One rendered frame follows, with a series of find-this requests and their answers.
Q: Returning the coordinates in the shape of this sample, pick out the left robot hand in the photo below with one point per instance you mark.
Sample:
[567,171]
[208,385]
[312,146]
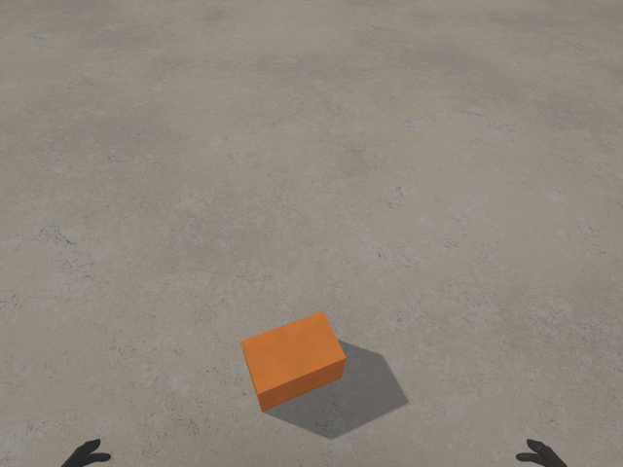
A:
[82,455]

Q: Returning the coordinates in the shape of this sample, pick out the right robot hand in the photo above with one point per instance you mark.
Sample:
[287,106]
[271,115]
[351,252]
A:
[544,456]

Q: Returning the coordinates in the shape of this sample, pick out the carton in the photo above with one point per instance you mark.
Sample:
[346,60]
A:
[293,359]

